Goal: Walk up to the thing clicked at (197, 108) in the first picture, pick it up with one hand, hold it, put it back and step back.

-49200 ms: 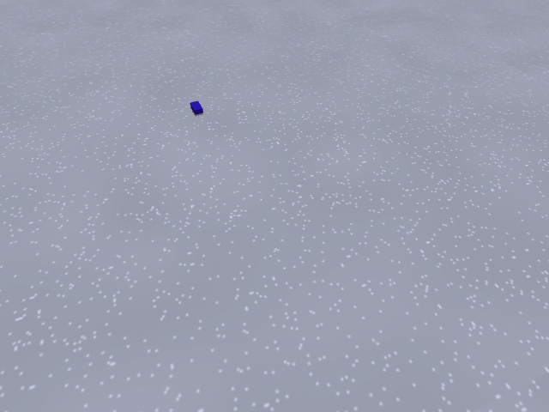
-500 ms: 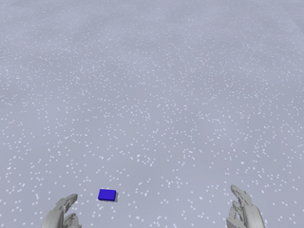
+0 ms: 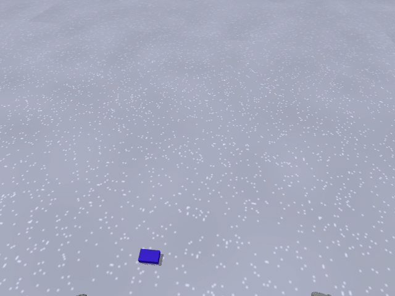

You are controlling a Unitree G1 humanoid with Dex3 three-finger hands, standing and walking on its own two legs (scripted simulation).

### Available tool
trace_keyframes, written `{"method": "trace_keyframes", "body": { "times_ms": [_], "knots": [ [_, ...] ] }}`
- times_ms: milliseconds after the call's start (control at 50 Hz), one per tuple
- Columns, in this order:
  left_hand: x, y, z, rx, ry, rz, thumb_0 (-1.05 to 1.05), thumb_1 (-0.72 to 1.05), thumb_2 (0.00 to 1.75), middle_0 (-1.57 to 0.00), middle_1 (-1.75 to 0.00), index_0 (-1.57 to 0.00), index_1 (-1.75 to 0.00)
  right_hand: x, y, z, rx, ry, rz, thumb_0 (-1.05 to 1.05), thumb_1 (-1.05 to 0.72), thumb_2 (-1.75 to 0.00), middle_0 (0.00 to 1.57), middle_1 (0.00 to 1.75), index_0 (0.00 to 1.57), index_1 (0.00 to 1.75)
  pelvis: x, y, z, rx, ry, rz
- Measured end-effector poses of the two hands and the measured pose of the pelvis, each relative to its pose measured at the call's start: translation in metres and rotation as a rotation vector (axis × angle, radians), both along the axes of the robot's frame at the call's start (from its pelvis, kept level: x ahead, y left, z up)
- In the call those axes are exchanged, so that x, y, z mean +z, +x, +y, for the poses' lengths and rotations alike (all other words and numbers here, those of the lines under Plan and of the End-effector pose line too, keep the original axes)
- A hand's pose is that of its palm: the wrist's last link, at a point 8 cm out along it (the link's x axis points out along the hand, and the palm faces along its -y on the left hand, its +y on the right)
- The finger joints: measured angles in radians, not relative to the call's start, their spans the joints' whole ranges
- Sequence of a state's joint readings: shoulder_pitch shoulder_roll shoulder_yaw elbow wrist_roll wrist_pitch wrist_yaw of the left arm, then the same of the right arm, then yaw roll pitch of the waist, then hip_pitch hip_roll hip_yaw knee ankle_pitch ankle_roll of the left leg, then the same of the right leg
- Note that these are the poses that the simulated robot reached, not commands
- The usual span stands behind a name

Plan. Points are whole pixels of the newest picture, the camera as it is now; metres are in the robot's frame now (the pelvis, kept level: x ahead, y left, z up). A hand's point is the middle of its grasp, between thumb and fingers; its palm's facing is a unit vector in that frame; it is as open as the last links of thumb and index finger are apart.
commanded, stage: stand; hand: left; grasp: from above
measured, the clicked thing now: (149, 256) +0.43 +0.24 -0.75
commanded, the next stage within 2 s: none
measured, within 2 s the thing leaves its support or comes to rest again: neither
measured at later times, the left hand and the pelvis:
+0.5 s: hand out of the picture +0.04 +0.22 -0.15, palm faces +0.03 -0.95 -0.32, open 7.4 cm; pelvis -0.01 -0.01 +0.01, yaw +0 degrees
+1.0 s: hand out of the picture +0.07 +0.23 -0.15, palm faces +0.02 -0.94 -0.33, open 7.4 cm; pelvis +0.01 -0.01 +0.02, yaw +0 degrees
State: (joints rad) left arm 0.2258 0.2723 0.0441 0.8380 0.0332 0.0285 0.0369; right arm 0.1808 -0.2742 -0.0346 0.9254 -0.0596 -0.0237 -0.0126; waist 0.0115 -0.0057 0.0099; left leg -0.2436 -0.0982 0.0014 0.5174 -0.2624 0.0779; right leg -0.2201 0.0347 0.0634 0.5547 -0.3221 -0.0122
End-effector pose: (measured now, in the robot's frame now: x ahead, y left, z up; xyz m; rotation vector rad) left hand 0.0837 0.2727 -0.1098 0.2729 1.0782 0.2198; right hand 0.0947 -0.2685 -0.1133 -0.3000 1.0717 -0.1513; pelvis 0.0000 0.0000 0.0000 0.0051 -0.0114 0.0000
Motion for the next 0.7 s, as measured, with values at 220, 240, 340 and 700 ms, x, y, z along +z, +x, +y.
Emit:
{"method": "trace_keyframes", "body": {
  "times_ms": [220,240,340,700],
  "knots": [
    [-0.004,-0.043,0.000,0.053,-0.006,0.154,0.01,0.90,0.90,-0.20,-0.30,-0.20,-0.30,-0.004,-0.037,-0.006,-0.082,0.010,0.127,0.00,-0.90,-0.90,0.20,0.30,0.21,0.30,0.011,-0.002,-0.001,-0.002,0.005,-0.038],
    [-0.004,-0.045,0.000,0.055,-0.006,0.160,0.01,0.90,0.90,-0.20,-0.30,-0.20,-0.30,-0.004,-0.039,-0.007,-0.087,0.010,0.135,0.00,-0.90,-0.90,0.20,0.30,0.21,0.30,0.012,-0.003,-0.001,-0.002,0.004,-0.041],
    [-0.005,-0.049,-0.002,0.056,-0.008,0.176,0.01,0.90,0.90,-0.20,-0.30,-0.20,-0.30,-0.004,-0.047,-0.010,-0.096,0.009,0.158,0.00,-0.90,-0.90,0.20,0.30,0.21,0.30,0.013,-0.005,-0.004,-0.001,0.002,-0.048],
    [-0.003,-0.041,-0.004,0.042,-0.002,0.182,0.00,0.90,0.90,-0.20,-0.30,-0.20,-0.30,-0.001,-0.046,-0.026,-0.093,-0.006,0.174,0.00,-0.90,-0.90,0.20,0.30,0.21,0.30,0.015,-0.006,-0.011,0.007,-0.002,-0.043]
  ]
}}
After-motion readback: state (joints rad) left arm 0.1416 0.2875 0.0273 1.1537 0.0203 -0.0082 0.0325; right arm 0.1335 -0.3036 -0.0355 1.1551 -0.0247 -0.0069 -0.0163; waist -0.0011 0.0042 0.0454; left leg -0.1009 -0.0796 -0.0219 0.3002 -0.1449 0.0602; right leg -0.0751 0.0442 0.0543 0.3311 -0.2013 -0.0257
